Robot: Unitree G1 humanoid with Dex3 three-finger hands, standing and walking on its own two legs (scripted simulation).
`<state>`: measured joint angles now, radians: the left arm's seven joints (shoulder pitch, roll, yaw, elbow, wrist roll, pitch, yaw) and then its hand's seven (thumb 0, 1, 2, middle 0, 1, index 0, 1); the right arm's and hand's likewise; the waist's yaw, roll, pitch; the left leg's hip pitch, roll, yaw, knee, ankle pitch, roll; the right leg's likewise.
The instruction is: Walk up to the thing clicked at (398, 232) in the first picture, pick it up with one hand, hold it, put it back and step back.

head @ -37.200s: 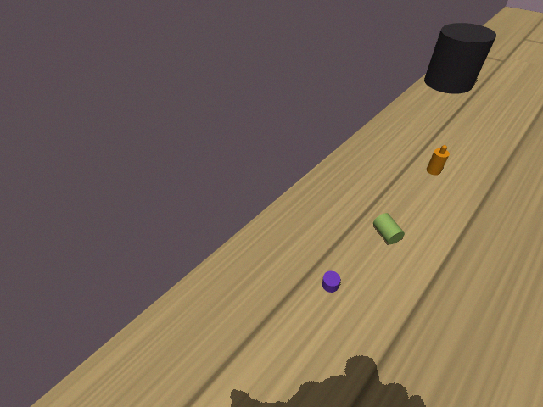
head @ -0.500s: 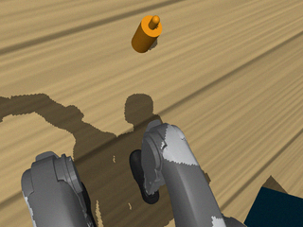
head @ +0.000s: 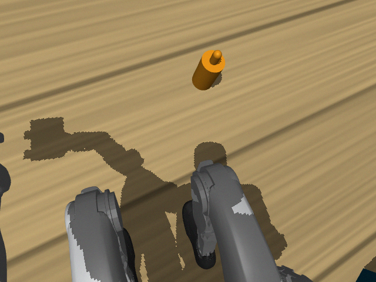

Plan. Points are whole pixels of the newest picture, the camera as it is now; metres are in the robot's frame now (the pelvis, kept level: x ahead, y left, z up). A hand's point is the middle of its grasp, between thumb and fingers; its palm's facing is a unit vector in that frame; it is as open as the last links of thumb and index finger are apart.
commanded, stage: lift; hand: left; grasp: from above
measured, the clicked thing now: out of the picture +0.46 +0.39 -0.14
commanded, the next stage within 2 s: hold in 1.32 s
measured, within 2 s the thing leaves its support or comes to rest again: neither
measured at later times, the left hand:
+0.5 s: hand out of the picture +0.37 +0.33 +0.07, palm faces +0.01 -0.47 -0.89, open 11.4 cm
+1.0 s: hand out of the picture +0.35 +0.29 +0.25, palm faces -0.04 -0.46 -0.89, open 11.4 cm
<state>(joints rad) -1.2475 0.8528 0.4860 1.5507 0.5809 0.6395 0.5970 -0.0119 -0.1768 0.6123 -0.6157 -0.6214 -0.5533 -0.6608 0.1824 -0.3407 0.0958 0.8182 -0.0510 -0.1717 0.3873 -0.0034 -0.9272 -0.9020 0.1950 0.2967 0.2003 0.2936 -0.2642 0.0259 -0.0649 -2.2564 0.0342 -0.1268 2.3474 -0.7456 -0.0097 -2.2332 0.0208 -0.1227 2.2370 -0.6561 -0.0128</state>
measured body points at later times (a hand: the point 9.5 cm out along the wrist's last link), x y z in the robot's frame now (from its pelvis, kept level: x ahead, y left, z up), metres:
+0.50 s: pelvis +0.01 -0.01 +0.15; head +0.17 +0.01 +0.57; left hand +0.37 +0.35 +0.12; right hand +0.10 -0.28 +0.02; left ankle +0.06 +0.13 -0.32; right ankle +0.10 -0.11 -0.32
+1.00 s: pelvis +0.04 -0.02 +0.31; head +0.12 -0.02 +0.75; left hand +0.35 +0.31 +0.30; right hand +0.15 -0.28 +0.18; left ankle +0.06 +0.13 -0.32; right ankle +0.10 -0.11 -0.32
